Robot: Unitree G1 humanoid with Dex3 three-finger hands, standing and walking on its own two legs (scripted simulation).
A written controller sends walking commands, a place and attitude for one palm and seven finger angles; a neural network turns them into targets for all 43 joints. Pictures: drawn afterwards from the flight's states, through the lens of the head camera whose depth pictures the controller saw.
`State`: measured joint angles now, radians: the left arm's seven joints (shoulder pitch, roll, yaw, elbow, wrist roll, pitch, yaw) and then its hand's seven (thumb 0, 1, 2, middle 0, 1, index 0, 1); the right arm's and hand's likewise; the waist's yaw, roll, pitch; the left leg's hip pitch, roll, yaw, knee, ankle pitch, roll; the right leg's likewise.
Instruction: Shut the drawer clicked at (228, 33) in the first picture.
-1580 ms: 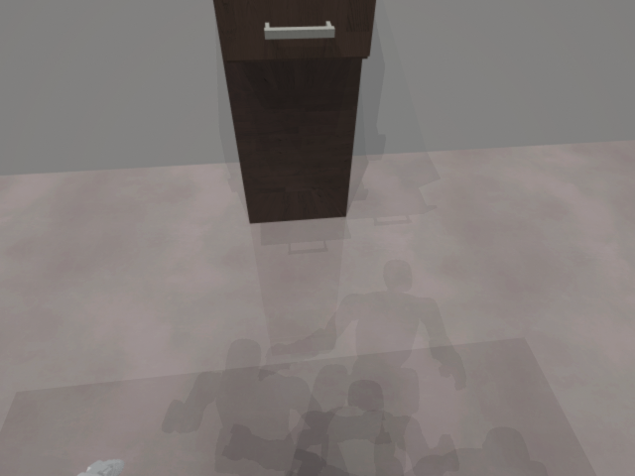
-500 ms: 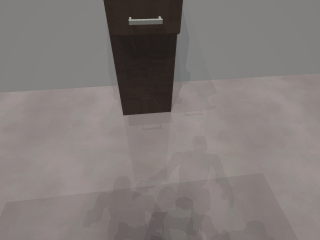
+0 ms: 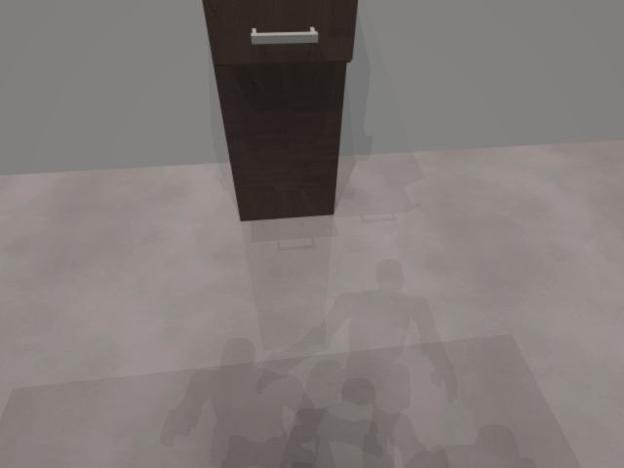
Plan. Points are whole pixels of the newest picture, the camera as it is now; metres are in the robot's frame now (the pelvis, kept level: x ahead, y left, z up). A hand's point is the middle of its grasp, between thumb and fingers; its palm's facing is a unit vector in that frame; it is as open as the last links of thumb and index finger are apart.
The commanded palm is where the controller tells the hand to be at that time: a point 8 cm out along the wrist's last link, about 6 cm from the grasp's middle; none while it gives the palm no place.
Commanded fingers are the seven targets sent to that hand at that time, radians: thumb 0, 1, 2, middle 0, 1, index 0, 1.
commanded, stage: walk to a spot facing it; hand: left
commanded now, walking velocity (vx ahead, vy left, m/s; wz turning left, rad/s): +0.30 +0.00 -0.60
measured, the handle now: (284, 34) +1.08 +0.14 +0.11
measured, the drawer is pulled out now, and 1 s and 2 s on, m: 0.18 0.18 0.18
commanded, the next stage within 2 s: turn to face it in 1.26 s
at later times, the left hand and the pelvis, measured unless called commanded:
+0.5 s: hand out of the picture +0.09 +0.14 -0.17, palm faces -0.14 -0.98 -0.17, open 7.4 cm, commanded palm none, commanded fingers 0.00 0.90 0.90 -0.20 -0.30 -0.20 -0.30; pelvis +0.11 -0.03 -0.01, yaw -13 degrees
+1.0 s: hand (262, 279) +0.50 +0.13 -0.17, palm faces -0.44 -0.87 -0.21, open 7.4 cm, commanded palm none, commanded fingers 0.00 0.90 0.90 -0.20 -0.30 -0.20 -0.30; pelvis +0.32 -0.01 +0.00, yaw -31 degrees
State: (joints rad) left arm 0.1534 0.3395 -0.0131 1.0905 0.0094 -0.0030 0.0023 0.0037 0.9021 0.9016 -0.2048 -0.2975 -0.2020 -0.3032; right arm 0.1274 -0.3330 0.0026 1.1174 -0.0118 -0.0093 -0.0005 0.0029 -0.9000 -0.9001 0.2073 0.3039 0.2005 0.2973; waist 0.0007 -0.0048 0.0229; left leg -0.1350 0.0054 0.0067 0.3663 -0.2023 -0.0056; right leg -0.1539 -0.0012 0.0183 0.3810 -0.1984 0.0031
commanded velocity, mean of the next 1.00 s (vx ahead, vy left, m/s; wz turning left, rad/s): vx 0.30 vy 0.00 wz -0.54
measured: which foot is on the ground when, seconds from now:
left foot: down 0.00-0.30, up 0.32-0.70, down 0.72-1.00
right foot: down 0.00-0.72, up 0.74-1.00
